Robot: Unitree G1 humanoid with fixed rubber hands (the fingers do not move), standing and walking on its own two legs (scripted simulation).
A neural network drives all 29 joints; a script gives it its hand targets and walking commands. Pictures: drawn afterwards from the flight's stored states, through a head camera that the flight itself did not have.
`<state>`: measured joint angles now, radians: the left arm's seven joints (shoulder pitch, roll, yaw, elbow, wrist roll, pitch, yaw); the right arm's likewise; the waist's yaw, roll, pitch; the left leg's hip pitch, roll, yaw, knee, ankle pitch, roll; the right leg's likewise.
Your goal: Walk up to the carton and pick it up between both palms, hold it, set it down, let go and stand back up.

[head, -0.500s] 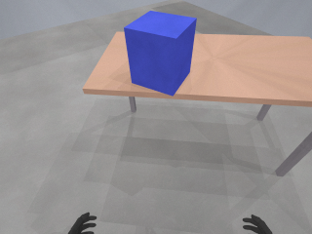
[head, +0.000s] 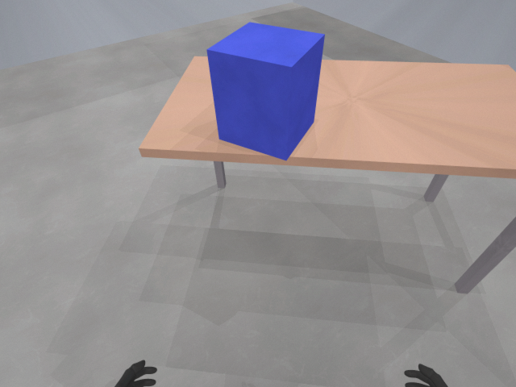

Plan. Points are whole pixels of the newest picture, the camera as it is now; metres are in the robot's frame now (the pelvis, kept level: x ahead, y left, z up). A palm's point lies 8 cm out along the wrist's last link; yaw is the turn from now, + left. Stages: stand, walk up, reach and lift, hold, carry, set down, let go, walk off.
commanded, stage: stand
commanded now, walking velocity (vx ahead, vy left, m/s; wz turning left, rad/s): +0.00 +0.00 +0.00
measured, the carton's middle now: (267, 90) +0.81 +0.02 +0.07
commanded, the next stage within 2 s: walk up in 1.22 s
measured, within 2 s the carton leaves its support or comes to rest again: neither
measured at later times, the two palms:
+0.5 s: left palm out of the picture +0.11 +0.25 -0.09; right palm out of the picture +0.11 -0.25 -0.09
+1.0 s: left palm out of the picture +0.10 +0.25 -0.09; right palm out of the picture +0.10 -0.25 -0.09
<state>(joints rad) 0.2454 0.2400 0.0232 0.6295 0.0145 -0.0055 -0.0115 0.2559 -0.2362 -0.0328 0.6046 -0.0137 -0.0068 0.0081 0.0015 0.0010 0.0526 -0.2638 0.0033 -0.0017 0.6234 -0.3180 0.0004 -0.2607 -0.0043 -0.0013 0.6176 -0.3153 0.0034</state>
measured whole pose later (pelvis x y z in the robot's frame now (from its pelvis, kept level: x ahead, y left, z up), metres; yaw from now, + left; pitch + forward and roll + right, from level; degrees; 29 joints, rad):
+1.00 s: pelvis -0.01 +0.00 +0.00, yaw +0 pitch -2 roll +0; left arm 0.28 0.25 0.01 0.67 0.01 0.00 -0.01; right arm 0.29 -0.25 -0.02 0.64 -0.01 -0.01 0.01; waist 0.00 0.00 0.04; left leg -0.27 0.00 0.00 0.59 -0.29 0.00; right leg -0.26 -0.01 0.00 0.59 -0.29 0.00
